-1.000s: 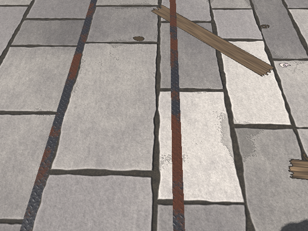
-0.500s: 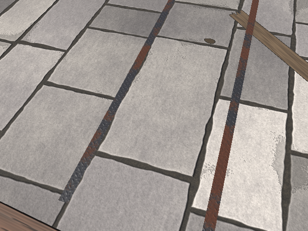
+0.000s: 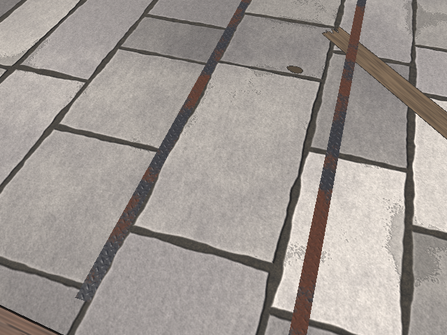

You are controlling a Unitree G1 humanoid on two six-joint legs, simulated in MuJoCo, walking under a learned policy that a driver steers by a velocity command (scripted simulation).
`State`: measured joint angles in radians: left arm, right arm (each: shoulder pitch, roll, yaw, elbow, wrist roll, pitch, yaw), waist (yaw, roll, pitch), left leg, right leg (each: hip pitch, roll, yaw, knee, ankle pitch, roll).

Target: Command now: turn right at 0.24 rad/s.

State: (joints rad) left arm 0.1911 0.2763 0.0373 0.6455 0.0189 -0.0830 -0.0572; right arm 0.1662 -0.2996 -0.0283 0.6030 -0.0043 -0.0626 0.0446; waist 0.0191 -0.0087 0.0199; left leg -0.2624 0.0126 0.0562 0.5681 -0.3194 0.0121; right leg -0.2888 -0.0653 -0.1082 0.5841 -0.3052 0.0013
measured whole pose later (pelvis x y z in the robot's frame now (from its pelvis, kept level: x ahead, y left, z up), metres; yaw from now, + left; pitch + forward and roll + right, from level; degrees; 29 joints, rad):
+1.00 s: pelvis +0.00 +0.00 +0.01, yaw -27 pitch +2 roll +1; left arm 0.22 0.29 0.03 0.70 0.01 -0.06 -0.06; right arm 0.20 -0.29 -0.04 0.66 -0.01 -0.06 0.06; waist -0.01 -0.03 0.03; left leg -0.19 0.01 0.13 0.42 -0.26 0.02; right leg -0.27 -0.06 -0.02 0.49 -0.21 0.04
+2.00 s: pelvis +0.28 -0.11 -0.02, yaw -9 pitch +1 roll -5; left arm 0.50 0.20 -0.02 0.90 -0.01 -0.12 0.03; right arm 0.07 -0.25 -0.01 0.71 0.02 -0.06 0.09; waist 0.09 0.06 0.00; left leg -0.66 0.08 -0.08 0.63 0.35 0.06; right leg -0.02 0.02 -0.21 0.51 -0.50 0.02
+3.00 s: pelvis +0.83 -0.21 -0.09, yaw -15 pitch +3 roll +1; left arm 0.37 0.26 0.07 0.77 -0.03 -0.05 0.01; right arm 0.01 -0.27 -0.06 0.74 -0.01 -0.10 0.00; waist 0.07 0.03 0.03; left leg -0.64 0.03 -0.12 0.56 0.05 -0.04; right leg -0.12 0.12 0.17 0.33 -0.24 -0.10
